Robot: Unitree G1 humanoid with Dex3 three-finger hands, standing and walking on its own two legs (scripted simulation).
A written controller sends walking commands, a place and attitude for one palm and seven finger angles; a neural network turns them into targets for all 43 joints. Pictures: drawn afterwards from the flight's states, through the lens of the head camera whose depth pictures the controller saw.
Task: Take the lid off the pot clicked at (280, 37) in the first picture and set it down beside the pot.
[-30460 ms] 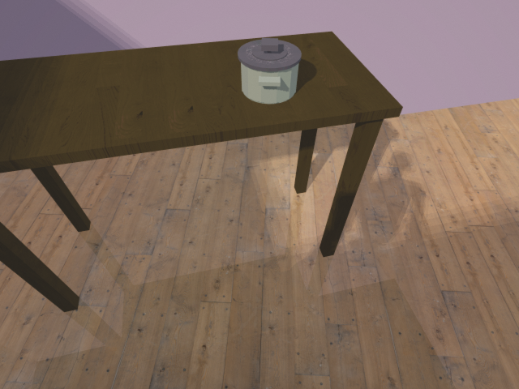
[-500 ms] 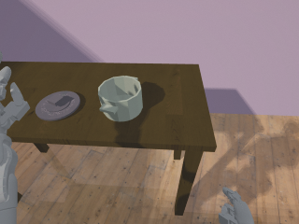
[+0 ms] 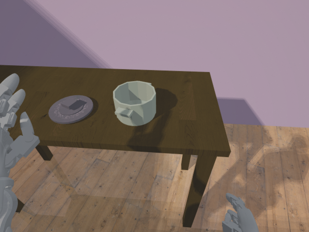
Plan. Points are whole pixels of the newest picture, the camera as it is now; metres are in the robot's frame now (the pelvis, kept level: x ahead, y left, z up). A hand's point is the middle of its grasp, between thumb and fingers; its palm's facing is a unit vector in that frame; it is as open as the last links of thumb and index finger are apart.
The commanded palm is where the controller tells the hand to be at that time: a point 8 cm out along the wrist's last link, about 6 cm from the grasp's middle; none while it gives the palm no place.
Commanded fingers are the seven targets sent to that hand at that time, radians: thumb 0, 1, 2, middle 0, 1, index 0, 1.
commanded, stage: draw the hand back to the body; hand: left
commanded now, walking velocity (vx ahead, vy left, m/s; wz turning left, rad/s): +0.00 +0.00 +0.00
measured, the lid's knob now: (69, 103) +0.51 +0.39 +0.05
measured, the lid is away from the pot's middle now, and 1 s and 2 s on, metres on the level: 0.25 0.25 0.25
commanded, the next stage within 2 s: step back with the hand held close in 0.18 s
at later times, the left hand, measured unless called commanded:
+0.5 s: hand (23, 143) +0.18 +0.25 +0.23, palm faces +0.45 -0.81 -0.37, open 7.4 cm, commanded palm +0.12 +0.30 +0.23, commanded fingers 0.00 0.90 0.90 -0.20 -0.30 -0.20 -0.30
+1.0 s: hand out of the picture +0.11 +0.26 +0.23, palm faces +0.48 -0.78 -0.40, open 7.4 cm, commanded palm +0.05 +0.31 +0.23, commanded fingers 0.00 0.90 0.90 -0.20 -0.30 -0.20 -0.30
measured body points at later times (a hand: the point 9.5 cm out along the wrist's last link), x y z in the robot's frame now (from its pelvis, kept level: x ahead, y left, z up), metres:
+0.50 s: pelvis -0.01 +0.02 +0.00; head -0.02 +0.02 +0.44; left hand +0.15 +0.30 +0.25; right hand +0.18 -0.21 -0.08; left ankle +0.03 +0.11 -0.75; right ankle -0.01 -0.11 -0.75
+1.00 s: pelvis -0.07 +0.03 -0.02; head -0.08 +0.03 +0.43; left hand +0.08 +0.30 +0.25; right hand +0.10 -0.20 -0.10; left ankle +0.00 +0.12 -0.74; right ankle -0.04 -0.10 -0.75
